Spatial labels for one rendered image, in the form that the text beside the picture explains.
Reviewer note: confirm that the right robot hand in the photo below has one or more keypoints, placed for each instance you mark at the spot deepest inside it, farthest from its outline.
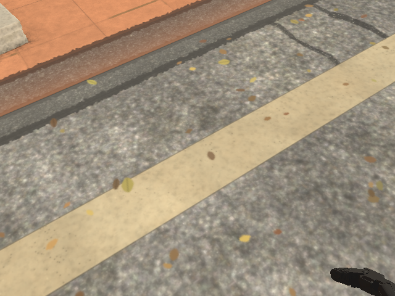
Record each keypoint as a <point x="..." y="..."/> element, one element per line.
<point x="366" y="279"/>

